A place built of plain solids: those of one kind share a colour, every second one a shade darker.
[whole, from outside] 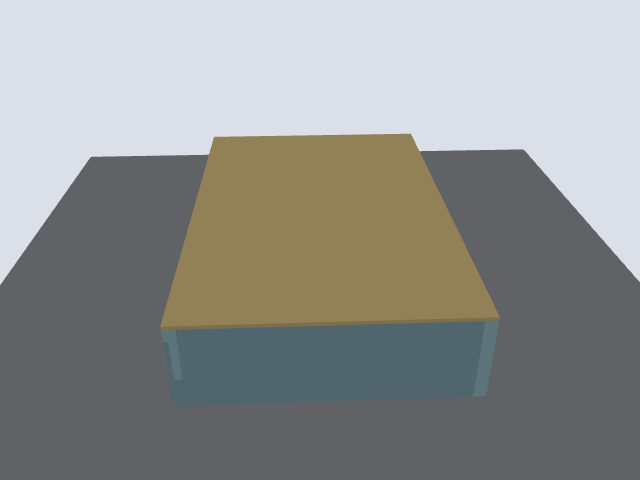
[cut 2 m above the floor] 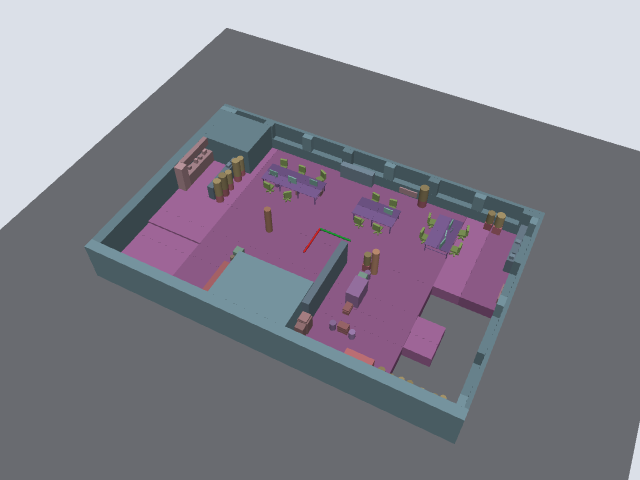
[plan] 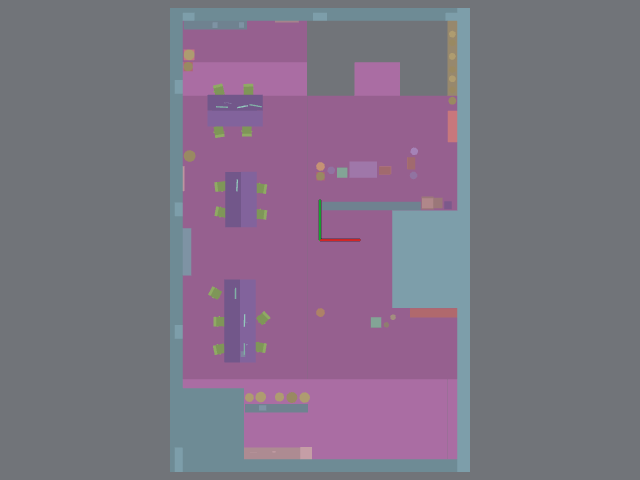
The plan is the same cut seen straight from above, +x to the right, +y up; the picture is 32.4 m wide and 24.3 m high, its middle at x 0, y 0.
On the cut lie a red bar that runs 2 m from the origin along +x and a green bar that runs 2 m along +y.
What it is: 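An open-plan office floor, part of it under refit; desks in benches, packed with the room that their use needs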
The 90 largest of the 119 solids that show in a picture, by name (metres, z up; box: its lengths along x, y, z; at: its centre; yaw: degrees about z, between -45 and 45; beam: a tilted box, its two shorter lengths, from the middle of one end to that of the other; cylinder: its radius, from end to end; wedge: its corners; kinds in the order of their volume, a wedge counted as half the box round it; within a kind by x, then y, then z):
{
 "wall_1": {"box": [0.24, 23.5, 2.24], "at": [-7.48, 0.0, 2.82]},
 "wall_2": {"box": [0.65, 23.5, 1.75], "at": [-7.28, 0.0, 0.82]},
 "wall_3": {"box": [0.65, 23.5, 0.67], "at": [-7.28, 0.0, 4.28]},
 "wall_4": {"box": [0.41, 1.25, 2.24], "at": [-7.16, -11.12, 2.82]},
 "wall_5": {"box": [0.41, 0.7, 2.24], "at": [-7.16, -7.75, 2.82]},
 "wall_6": {"box": [0.41, 0.7, 2.24], "at": [-7.16, -4.65, 2.82]},
 "wall_7": {"box": [0.41, 0.7, 2.24], "at": [-7.16, -1.55, 2.82]},
 "wall_8": {"box": [0.41, 0.7, 2.24], "at": [-7.16, 1.55, 2.82]},
 "wall_9": {"box": [0.41, 0.7, 2.24], "at": [-7.16, 4.65, 2.82]},
 "wall_10": {"box": [0.41, 0.7, 2.24], "at": [-7.16, 7.75, 2.82]},
 "wall_11": {"box": [0.41, 1.25, 2.24], "at": [-7.16, 11.12, 2.82]},
 "wall_12": {"box": [0.6, 0.41, 2.24], "at": [-6.65, 11.3, 2.82]},
 "wall_13": {"box": [3.1, 3.6, 2.54], "at": [-5.4, -9.3, 2.13]},
 "wall_14": {"box": [0.7, 0.41, 2.24], "at": [-3.35, 11.3, 2.82]},
 "wall_15": {"box": [13.9, 0.65, 4.66], "at": [0.0, -11.43, 2.28]},
 "wall_16": {"box": [0.7, 0.41, 2.24], "at": [0.0, 11.3, 2.82]},
 "wall_17": {"box": [13.9, 0.65, 1.75], "at": [0.0, 11.43, 0.82]},
 "wall_18": {"box": [13.9, 0.24, 2.24], "at": [0.0, 11.63, 2.82]},
 "wall_19": {"box": [0.7, 0.41, 2.24], "at": [3.35, 11.3, 2.82]},
 "wall_20": {"box": [3.3, 4.95, 3.75], "at": [5.3, -0.97, 2.73]},
 "wall_21": {"box": [0.6, 0.41, 2.24], "at": [6.65, 11.3, 2.82]},
 "wall_22": {"box": [0.65, 23.5, 4.66], "at": [7.28, 0.0, 2.28]},
 "floor_1": {"box": [6.3, 4.05, 0.91], "at": [-3.8, -9.07, 0.4]},
 "floor_2": {"box": [6.3, 14.35, 0.91], "at": [-3.8, 0.12, 0.4]},
 "floor_3": {"box": [6.3, 1.7, 0.91], "at": [-3.8, 8.15, 0.4]},
 "floor_4": {"box": [6.3, 2.1, 0.91], "at": [-3.8, 10.05, 0.4]},
 "floor_5": {"box": [2.4, 4.05, 0.91], "at": [0.55, -9.07, 0.4]},
 "floor_6": {"box": [2.4, 14.35, 0.91], "at": [0.55, 0.12, 0.4]},
 "floor_7": {"box": [1.25, 4.05, 0.91], "at": [2.37, -9.07, 0.4]},
 "floor_8": {"box": [1.25, 14.35, 0.91], "at": [2.38, 0.12, 0.4]},
 "floor_9": {"box": [1.25, 1.7, 0.91], "at": [2.38, 8.15, 0.4]},
 "floor_10": {"box": [1.05, 14.35, 0.91], "at": [3.52, 0.13, 0.4]},
 "floor_11": {"box": [1.05, 1.7, 0.91], "at": [3.52, 8.15, 0.4]},
 "floor_12": {"box": [1.05, 4.05, 0.77], "at": [3.53, -9.08, 0.33]},
 "floor_13": {"box": [2.4, 4.05, 0.77], "at": [5.25, -9.08, 0.33]},
 "floor_14": {"box": [2.4, 14.35, 0.91], "at": [5.25, 0.12, 0.4]},
 "floor_15": {"box": [0.5, 4.05, 0.77], "at": [6.7, -9.08, 0.33]},
 "floor_16": {"box": [0.5, 14.35, 0.91], "at": [6.7, 0.13, 0.4]},
 "roof_1": {"box": [15.2, 23.5, 0.2], "at": [0.0, 0.0, 4.71]},
 "store_1": {"box": [0.44, 2.4, 1.1], "at": [-6.73, -0.6, 1.41]},
 "store_2": {"box": [3.2, 0.44, 1.1], "at": [-5.3, 10.88, 1.41]},
 "store_3": {"box": [3.2, 0.44, 1.1], "at": [-2.2, -8.52, 1.41]},
 "store_4": {"box": [5.0, 0.44, 1.92], "at": [2.6, 1.72, 1.82]},
 "lockers_1": {"box": [2.4, 0.48, 1.79], "at": [5.75, -3.69, 1.75]},
 "lockers_2": {"box": [0.48, 1.6, 1.79], "at": [6.71, 5.75, 1.75]},
 "counter_1": {"box": [2.85, 0.34, 0.7], "at": [-2.42, -10.93, 2.63]},
 "counter_2": {"box": [2.85, 0.6, 0.9], "at": [-2.42, -10.8, 1.31]},
 "counter_3": {"box": [0.6, 0.62, 1.98], "at": [-0.7, -10.79, 1.84]},
 "plant_1": {"cylinder": 0.24, "from": [-6.67, 8.78, 1.44], "to": [-6.67, 8.78, 2.26]},
 "plant_2": {"cylinder": 0.27, "from": [-6.62, 9.38, 1.47], "to": [-6.62, 9.38, 2.4]},
 "plant_3": {"cylinder": 0.3, "from": [-6.6, 4.25, 1.44], "to": [-6.6, 4.25, 2.47]},
 "plant_4": {"cylinder": 0.22, "from": [-3.58, -7.97, 1.37], "to": [-3.58, -7.97, 2.39]},
 "plant_5": {"cylinder": 0.27, "from": [-3.0, -7.95, 1.35], "to": [-3.0, -7.95, 2.64]},
 "plant_6": {"cylinder": 0.23, "from": [-2.05, -7.95, 1.43], "to": [-2.05, -7.95, 2.38]},
 "plant_7": {"cylinder": 0.28, "from": [-1.43, -7.97, 1.5], "to": [-1.43, -7.97, 2.62]},
 "plant_8": {"cylinder": 0.26, "from": [-0.78, -7.97, 1.44], "to": [-0.78, -7.97, 2.66]},
 "plant_9": {"cylinder": 0.22, "from": [0.03, 3.23, 1.45], "to": [0.03, 3.23, 2.32]},
 "plant_10": {"cylinder": 0.2, "from": [6.7, 7.05, 1.33], "to": [6.7, 7.05, 2.4]},
 "joinery_1": {"box": [0.5, 3.8, 0.98], "at": [6.7, 9.2, 1.34]},
 "stack_1": {"box": [1.4, 0.82, 1.12], "at": [2.19, 3.56, 1.42]},
 "column_1": {"cylinder": 0.22, "from": [0.02, -3.68, 0.86], "to": [0.02, -3.68, 4.61]},
 "column_2": {"cylinder": 0.22, "from": [0.02, 3.72, 0.86], "to": [0.02, 3.72, 4.61]},
 "tub_1": {"box": [0.47, 0.47, 0.59], "at": [-6.67, 8.78, 1.15]},
 "tub_2": {"box": [0.54, 0.54, 0.61], "at": [-6.62, 9.38, 1.16]},
 "tub_3": {"cylinder": 0.3, "from": [-6.6, 4.25, 0.86], "to": [-6.6, 4.25, 1.44]},
 "tub_4": {"cylinder": 0.27, "from": [-3.0, -7.95, 0.86], "to": [-3.0, -7.95, 1.35]},
 "tub_5": {"cylinder": 0.28, "from": [-1.43, -7.97, 0.86], "to": [-1.43, -7.97, 1.5]},
 "tub_6": {"cylinder": 0.26, "from": [-0.78, -7.97, 0.86], "to": [-0.78, -7.97, 1.44]},
 "tub_7": {"box": [0.44, 0.44, 0.6], "at": [0.03, 3.22, 1.15]},
 "copier_1": {"box": [0.58, 0.52, 0.14], "at": [5.45, 1.86, 1.95]},
 "copier_2": {"box": [0.62, 0.66, 1.02], "at": [5.45, 1.87, 1.37]},
 "copier_3": {"box": [0.44, 0.54, 0.96], "at": [5.98, 1.87, 1.34]},
 "chair_1": {"box": [0.14, 0.49, 0.52], "at": [-5.32, -4.13, 1.58], "yaw": -0.6},
 "chair_2": {"box": [0.14, 0.49, 0.52], "at": [-5.31, -5.58, 1.58], "yaw": 12.7},
 "chair_3": {"box": [0.14, 0.49, 0.52], "at": [-5.25, 2.68, 1.58], "yaw": 7.0},
 "chair_4": {"box": [0.14, 0.49, 0.52], "at": [-5.23, 1.46, 1.58], "yaw": -11.1},
 "chair_5": {"box": [0.14, 0.49, 0.52], "at": [-2.8, -5.47, 1.58], "yaw": -9.3},
 "chair_6": {"box": [0.14, 0.49, 0.52], "at": [-2.77, 1.27, 1.58], "yaw": -6.4},
 "chair_7": {"box": [0.14, 0.49, 0.52], "at": [-2.77, 2.58, 1.58], "yaw": -8.2},
 "chair_8": {"box": [0.14, 0.49, 0.52], "at": [-2.71, -3.81, 1.58], "yaw": 42.0},
 "vac_1": {"cylinder": 0.19, "from": [0.57, 3.53, 0.86], "to": [0.57, 3.53, 1.38]},
 "vac_2": {"cylinder": 0.19, "from": [4.74, 3.27, 0.86], "to": [4.74, 3.27, 1.42]},
 "vac_3": {"cylinder": 0.19, "from": [4.77, 4.49, 0.86], "to": [4.77, 4.49, 1.39]},
 "desk_1": {"box": [0.8, 1.4, 0.032], "at": [-4.45, -4.1, 1.58]},
 "desk_2": {"box": [0.8, 1.4, 0.032], "at": [-4.45, -2.7, 1.58]},
 "desk_3": {"box": [0.8, 1.4, 0.032], "at": [-3.65, -2.7, 1.58]},
 "bin_1": {"box": [0.38, 0.4, 0.68], "at": [6.48, 1.76, 1.2]},
 "boxes_1": {"box": [0.52, 0.52, 0.19], "at": [1.12, 3.4, 1.52]},
 "boxes_2": {"box": [0.52, 0.52, 0.19], "at": [2.84, -4.17, 1.52]},
 "radiator_1": {"box": [0.09, 1.27, 0.47], "at": [-6.91, 3.1, 1.23]}
}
